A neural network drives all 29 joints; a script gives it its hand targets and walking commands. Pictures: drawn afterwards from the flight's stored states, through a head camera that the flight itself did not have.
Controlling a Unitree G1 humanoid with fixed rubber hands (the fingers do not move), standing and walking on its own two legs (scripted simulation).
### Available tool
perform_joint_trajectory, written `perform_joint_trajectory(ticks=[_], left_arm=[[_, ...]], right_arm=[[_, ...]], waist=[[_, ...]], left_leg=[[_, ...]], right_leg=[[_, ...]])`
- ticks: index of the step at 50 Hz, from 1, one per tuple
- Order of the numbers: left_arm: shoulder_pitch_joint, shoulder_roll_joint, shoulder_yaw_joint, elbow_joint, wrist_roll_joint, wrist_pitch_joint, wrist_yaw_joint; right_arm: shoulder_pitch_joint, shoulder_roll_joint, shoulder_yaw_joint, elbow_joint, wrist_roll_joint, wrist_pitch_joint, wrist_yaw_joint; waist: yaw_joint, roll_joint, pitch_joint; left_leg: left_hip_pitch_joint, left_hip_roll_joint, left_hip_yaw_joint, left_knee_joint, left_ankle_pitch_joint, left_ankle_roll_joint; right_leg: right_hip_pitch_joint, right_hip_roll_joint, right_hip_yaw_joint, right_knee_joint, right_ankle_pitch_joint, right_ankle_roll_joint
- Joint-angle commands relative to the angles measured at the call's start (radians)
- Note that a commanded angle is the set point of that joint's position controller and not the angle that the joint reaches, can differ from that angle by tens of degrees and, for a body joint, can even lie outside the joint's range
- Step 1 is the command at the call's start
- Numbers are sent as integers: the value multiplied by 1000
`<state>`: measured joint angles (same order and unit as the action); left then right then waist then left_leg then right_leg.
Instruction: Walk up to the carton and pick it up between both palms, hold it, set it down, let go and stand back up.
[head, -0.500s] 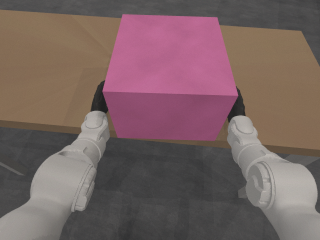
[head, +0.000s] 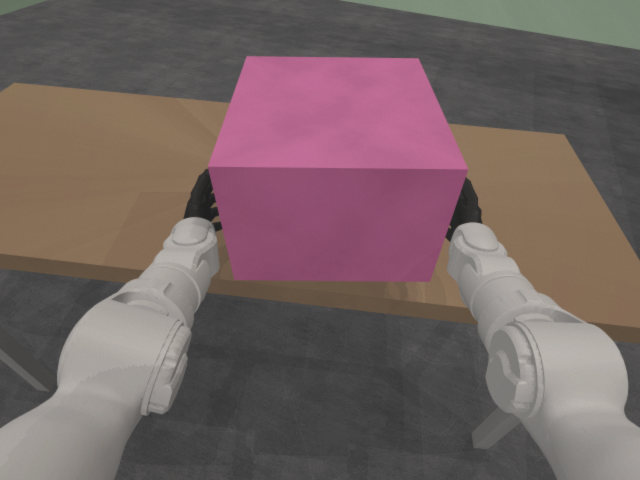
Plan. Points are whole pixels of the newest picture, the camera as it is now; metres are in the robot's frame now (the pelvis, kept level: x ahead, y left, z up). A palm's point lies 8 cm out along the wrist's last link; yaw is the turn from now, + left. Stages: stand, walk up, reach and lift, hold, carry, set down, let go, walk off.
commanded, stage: reach and lift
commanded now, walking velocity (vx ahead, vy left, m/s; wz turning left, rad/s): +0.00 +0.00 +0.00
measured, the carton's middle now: (332, 161) +0.53 -0.03 +0.15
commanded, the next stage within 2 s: none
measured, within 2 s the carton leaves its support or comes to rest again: neither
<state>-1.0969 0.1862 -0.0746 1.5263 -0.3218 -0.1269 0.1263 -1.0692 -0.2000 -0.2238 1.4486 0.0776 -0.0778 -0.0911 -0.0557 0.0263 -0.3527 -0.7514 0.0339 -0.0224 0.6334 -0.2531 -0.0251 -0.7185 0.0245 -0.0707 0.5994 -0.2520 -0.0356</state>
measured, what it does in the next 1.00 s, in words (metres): stands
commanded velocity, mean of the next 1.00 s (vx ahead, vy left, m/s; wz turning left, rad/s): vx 0.00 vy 0.00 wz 0.00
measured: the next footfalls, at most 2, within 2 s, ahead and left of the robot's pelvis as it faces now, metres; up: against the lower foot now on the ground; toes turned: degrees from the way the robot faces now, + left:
none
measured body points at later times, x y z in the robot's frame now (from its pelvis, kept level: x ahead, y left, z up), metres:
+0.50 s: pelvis +0.00 +0.01 +0.03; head +0.01 +0.01 +0.48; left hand +0.47 +0.15 +0.17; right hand +0.43 -0.20 +0.16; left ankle +0.01 +0.13 -0.72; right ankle +0.00 -0.10 -0.72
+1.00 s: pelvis +0.01 +0.00 +0.03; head -0.02 +0.01 +0.48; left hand +0.45 +0.17 +0.20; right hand +0.43 -0.18 +0.21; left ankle +0.01 +0.13 -0.72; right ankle +0.00 -0.10 -0.72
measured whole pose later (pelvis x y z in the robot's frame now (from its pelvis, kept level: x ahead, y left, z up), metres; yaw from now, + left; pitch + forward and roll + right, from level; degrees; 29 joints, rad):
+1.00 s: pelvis +0.01 +0.00 +0.03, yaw +1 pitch +2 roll +0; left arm -0.92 0.17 0.28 0.97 0.06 0.29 0.07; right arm -0.95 -0.10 -0.26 1.02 0.04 0.21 -0.16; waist -0.08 -0.01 -0.13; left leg -0.21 0.02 -0.02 0.34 -0.17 -0.02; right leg -0.18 0.01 -0.07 0.33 -0.19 -0.02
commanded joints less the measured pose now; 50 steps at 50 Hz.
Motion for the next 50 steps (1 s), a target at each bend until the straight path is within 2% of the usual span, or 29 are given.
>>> perform_joint_trajectory(ticks=[1, 5, 8, 14, 18, 21, 27, 34, 38, 42, 46, 50], left_arm=[[-1099, -689, -23, -421, 51, -53, -188], [-1092, -635, 54, -358, 81, 1, -196], [-1032, -572, 128, -295, 134, 35, -205], [-902, -465, 253, -257, 259, 86, -227], [-869, -461, 278, -322, 299, 114, -228], [-859, -494, 257, -404, 300, 129, -218], [-845, -614, 139, -606, 249, 143, -188], [-825, -715, 12, -800, 213, 172, -162], [-822, -722, -1, -852, 218, 216, -166], [-787, -685, 40, -843, 244, 268, -189], [-703, -625, 119, -814, 310, 320, -221], [-626, -575, 186, -815, 379, 363, -249]], right_arm=[[-969, 647, 74, -297, -35, -19, 228], [-994, 636, 17, -294, -53, 50, 228], [-965, 616, -33, -285, -87, 88, 226], [-845, 582, -102, -323, -167, 129, 238], [-813, 598, -99, -394, -191, 127, 254], [-815, 622, -65, -458, -186, 110, 260], [-826, 667, 77, -578, -112, 67, 251], [-804, 702, 219, -658, -17, 69, 200], [-793, 719, 257, -681, 29, 114, 160], [-763, 727, 252, -685, 49, 180, 126], [-694, 708, 211, -661, 32, 233, 107], [-635, 682, 174, -652, 1, 253, 109]], waist=[[-51, 18, -714], [-55, -12, -615], [-46, -33, -522], [-17, -34, -383], [-1, -17, -404], [7, 0, -484], [15, 37, -679], [-2, 21, -716], [-18, 3, -630], [-30, -9, -507], [-31, -26, -360], [-27, -32, -253]], left_leg=[[325, -73, 19, -74, 203, -3], [335, -74, 24, -150, 98, 13], [356, -68, 32, -213, 49, 23], [405, -52, 56, -328, 68, 24], [470, -46, 72, -345, 114, 12], [529, -46, 79, -327, 184, -6], [673, -48, 58, -232, 427, -47], [760, -57, 12, -169, 585, -52], [740, -72, 0, -179, 562, -47], [704, -88, -2, -218, 481, -38], [682, -93, 11, -270, 401, -27], [689, -92, 27, -306, 361, -21]], right_leg=[[496, 16, 49, -23, 541, 38], [517, 1, 37, -65, 475, 35], [550, -10, 32, -103, 454, 35], [627, -24, 37, -173, 461, 42], [650, -24, 30, -194, 492, 55], [665, -18, 19, -194, 558, 65], [663, 9, 2, -184, 689, 67], [671, 32, 6, -167, 782, 75], [724, 32, 19, -168, 806, 86], [792, 26, 31, -178, 808, 97], [847, 19, 39, -204, 758, 100], [869, 15, 37, -231, 688, 102]])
